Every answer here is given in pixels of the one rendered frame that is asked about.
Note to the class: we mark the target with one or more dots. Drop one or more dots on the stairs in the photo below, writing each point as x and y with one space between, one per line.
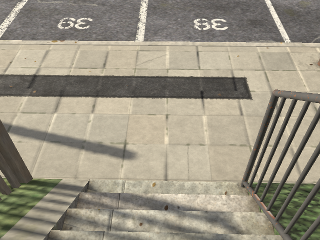
165 210

